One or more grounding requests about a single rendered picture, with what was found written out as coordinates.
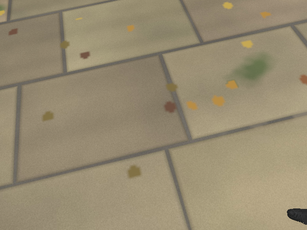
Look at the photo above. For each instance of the right robot hand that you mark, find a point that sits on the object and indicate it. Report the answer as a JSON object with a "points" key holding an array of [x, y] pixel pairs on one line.
{"points": [[298, 214]]}

